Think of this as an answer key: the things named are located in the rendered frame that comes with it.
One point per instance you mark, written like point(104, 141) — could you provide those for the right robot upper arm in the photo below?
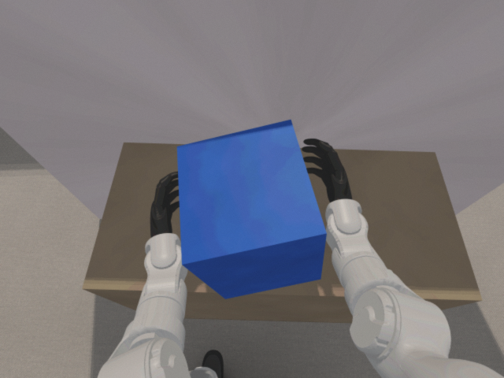
point(407, 337)

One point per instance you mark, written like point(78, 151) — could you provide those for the left robot hand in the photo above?
point(161, 210)

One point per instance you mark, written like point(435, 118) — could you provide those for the left robot shin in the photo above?
point(206, 368)

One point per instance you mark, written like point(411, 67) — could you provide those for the robot left foot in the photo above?
point(213, 360)

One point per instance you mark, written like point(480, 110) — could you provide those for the carton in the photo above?
point(249, 219)

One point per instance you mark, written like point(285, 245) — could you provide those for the left robot upper arm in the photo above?
point(157, 358)

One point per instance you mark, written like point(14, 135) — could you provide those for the robot left forearm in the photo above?
point(162, 304)

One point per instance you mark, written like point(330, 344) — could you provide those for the right robot hand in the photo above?
point(332, 173)

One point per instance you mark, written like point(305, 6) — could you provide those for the pedestal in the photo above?
point(403, 197)

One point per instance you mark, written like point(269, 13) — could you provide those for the robot right forearm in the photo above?
point(357, 265)

